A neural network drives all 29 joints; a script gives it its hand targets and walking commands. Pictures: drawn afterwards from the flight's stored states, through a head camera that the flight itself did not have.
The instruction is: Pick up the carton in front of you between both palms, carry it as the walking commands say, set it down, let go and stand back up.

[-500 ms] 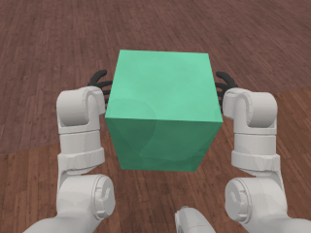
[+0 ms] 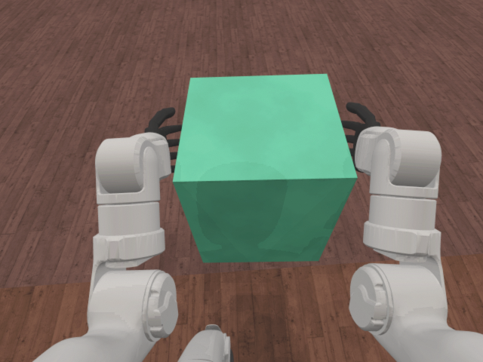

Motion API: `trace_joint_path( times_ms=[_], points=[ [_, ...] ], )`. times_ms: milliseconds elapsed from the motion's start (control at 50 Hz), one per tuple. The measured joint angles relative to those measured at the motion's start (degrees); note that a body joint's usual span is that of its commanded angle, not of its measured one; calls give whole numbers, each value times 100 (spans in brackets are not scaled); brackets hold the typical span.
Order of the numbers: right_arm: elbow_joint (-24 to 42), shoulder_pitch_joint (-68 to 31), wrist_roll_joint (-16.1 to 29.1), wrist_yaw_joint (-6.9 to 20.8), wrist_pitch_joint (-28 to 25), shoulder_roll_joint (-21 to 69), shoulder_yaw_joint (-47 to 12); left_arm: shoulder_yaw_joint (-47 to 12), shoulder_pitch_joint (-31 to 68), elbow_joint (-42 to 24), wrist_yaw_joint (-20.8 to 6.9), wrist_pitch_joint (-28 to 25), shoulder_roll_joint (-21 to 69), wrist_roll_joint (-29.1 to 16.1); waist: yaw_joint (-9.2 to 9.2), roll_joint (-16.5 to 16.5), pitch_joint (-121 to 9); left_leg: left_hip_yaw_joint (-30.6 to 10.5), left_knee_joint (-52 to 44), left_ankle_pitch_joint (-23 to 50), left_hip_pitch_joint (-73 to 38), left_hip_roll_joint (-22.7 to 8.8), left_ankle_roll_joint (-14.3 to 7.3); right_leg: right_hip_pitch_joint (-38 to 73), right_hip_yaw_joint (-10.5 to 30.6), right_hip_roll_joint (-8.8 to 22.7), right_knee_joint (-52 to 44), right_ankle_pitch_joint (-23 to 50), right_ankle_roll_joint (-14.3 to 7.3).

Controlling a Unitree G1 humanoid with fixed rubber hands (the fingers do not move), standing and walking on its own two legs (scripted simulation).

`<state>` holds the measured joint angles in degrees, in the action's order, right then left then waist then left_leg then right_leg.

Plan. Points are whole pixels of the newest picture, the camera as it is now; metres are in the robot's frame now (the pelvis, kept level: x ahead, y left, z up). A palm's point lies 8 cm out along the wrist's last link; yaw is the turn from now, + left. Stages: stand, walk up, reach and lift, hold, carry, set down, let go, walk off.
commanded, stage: carry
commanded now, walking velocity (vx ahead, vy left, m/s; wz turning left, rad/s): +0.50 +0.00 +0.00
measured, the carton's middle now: (259, 176) +0.39 +0.02 +0.10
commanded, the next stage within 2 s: none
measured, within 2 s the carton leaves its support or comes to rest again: neither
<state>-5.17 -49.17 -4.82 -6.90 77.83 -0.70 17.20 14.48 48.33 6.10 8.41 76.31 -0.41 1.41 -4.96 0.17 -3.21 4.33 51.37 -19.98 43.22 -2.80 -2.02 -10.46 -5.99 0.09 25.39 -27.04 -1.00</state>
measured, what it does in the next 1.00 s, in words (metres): climbs: left foot 0.04 m higher, then right foot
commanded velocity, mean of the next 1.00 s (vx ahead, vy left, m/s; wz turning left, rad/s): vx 0.50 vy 0.00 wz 0.00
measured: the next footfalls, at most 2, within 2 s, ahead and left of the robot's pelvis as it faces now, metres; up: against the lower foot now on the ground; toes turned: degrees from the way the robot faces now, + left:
left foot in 0.06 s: +0.23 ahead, +0.11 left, +0.04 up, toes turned +5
right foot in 0.44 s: +0.45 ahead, -0.10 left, +0.06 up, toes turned -6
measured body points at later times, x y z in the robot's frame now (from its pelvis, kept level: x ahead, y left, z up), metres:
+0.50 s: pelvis +0.32 -0.01 +0.03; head +0.33 -0.01 +0.48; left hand +0.71 +0.13 +0.20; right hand +0.71 -0.17 +0.20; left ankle +0.20 +0.10 -0.65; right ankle +0.41 -0.09 -0.68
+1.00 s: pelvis +0.63 +0.02 +0.07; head +0.66 +0.02 +0.52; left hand +1.03 +0.14 +0.21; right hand +1.00 -0.16 +0.21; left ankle +0.68 +0.09 -0.66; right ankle +0.55 -0.09 -0.56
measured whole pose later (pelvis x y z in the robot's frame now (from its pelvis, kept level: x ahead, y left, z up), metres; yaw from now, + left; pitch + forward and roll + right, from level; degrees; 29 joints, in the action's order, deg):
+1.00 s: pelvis +0.63 +0.02 +0.07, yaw -1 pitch +4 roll +0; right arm -8.1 -46.0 -3.1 -8.5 76.1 -0.2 13.3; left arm 15.4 48.0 9.1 7.3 77.0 -1.5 3.5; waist 4.2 0.2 -1.0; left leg 7.7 34.2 -13.6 25.1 0.2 -4.5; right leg -30.0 -1.0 -0.2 71.8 -24.7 -2.0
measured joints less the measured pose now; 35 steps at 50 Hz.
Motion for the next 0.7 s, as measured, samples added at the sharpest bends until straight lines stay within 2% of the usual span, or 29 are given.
trace_joint_path(
  times_ms=[40, 60, 80, 100, 140, 180, 240, 320, 380, 440, 460, 480, 520, 560, 620, 700],
  points=[
    [-145, -18, -9, 3, -34, 3, -12, 23, 49, 142, -23, 3, -27, 36, 119, 104, -89, 260, -838, 112, -363, 140, -77, 253, 27, 144, 93, -291, 90],
    [-293, -54, -22, 4, -77, 14, -42, 42, 55, 221, -46, 6, -66, 52, 203, 148, -113, 375, -1164, 336, -621, 239, -168, 287, 24, 243, 400, -474, 115],
    [-450, -64, -44, 4, -162, 54, -95, 64, 32, 287, -78, -6, -128, 60, 314, 228, -104, 458, -1107, 446, -746, 313, -243, 155, 48, 388, 1012, -568, 131],
    [-576, -47, -81, 2, -237, 100, -174, 94, -23, 342, -120, -27, -181, 63, 459, 222, -89, 480, -970, 298, -831, 338, -287, -122, 210, 369, 1874, -429, 150],
    [-618, 88, -78, -24, -267, 140, -310, 133, -98, 422, -177, -35, -216, 78, 708, 122, -10, 423, -990, -20, -1084, 346, -316, -893, 517, 106, 3736, -273, 72],
    [-459, 270, 65, -74, -232, 105, -411, 151, -108, 379, -183, 18, -177, 131, 887, 63, 101, 351, -1268, -100, -1393, 340, -263, -1650, 543, -38, 4818, -86, -37],
    [-122, 399, 279, -192, -194, 52, -447, 185, -78, 112, -175, 90, -70, 239, 1041, 23, 271, 290, -1711, -149, -1866, 309, -244, -2509, 467, -26, 4885, 98, -111],
    [183, 287, 391, -251, -205, 33, -340, 235, -22, -309, -173, 113, 22, 316, 1092, -9, 314, 240, -2106, -366, -2440, 256, -186, -3094, 358, 125, 3671, 205, -90],
    [119, 118, 378, -245, -218, 25, -274, 266, 7, -396, -176, 110, 35, 344, 1028, -67, 172, 209, -2263, -654, -2877, 191, -63, -2970, 220, 169, 2278, 568, -88],
    [-161, -27, 328, -185, -186, -73, -237, 230, 126, -92, -182, 78, 28, 384, 841, -204, -26, 144, -1835, -1210, -3180, -31, 82, -2339, -157, -12, 1135, 1057, -200],
    [-271, -46, 322, -147, -193, -147, -220, 186, 174, 84, -183, 17, 55, 416, 737, -266, -62, 99, -1278, -1219, -3068, -155, 93, -2250, -238, -70, 1252, 1154, -219],
    [-390, -30, 315, -101, -209, -208, -196, 124, 184, 251, -181, -42, 90, 459, 595, -262, -97, -78, -487, -1083, -2825, -129, 108, -2190, -262, -101, 1427, 985, -221],
    [-622, 5, 274, -37, -203, -241, -167, 4, 85, 440, -172, -50, 100, 467, 355, -155, -119, -361, 1238, -1040, -2151, 110, 63, -1951, -207, -117, 1444, 632, -222],
    [-716, 17, 193, -24, -132, -195, -158, -93, -91, 430, -146, 4, 49, 341, 171, -89, -91, -380, 2221, -851, -1495, 239, -1, -1637, -131, -119, 1185, 537, -169],
    [-571, 7, 85, -22, -34, -114, -124, -148, -211, 250, -62, 57, -22, 112, 0, -47, 38, -324, 2313, -580, -714, 238, -44, -1159, -75, -98, 781, 448, -175],
    [-186, -47, 17, -25, 13, -47, -34, -73, -109, 0, 27, 42, -32, -22, -82, -41, 141, -222, 1279, -314, -89, 92, 4, -561, -37, -73, 345, 252, -144]
  ],
)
